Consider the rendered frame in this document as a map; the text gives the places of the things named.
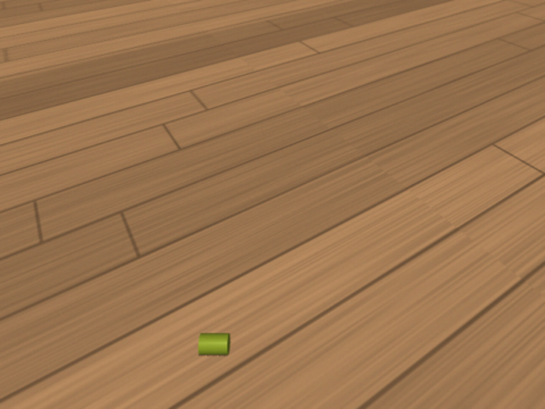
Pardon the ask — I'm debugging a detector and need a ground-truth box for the can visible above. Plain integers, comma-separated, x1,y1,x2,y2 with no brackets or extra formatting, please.
198,333,230,354

